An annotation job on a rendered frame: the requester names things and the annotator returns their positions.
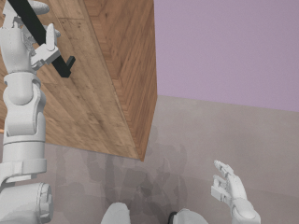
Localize left robot forearm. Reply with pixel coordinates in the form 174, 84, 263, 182
0, 72, 47, 193

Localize left robot thigh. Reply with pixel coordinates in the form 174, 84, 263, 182
101, 203, 131, 224

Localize handle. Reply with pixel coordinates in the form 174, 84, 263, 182
8, 0, 76, 78

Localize right robot forearm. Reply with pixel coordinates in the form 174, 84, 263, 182
230, 198, 261, 224

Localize right robot thigh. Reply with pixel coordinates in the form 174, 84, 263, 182
173, 210, 208, 224

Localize robot left upper arm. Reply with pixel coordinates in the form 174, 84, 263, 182
0, 182, 54, 224

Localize robot right hand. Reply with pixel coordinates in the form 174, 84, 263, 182
211, 160, 248, 208

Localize robot left hand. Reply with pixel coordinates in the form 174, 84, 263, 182
0, 0, 61, 76

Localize robot thigh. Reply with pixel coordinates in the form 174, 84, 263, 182
101, 203, 131, 224
173, 210, 208, 224

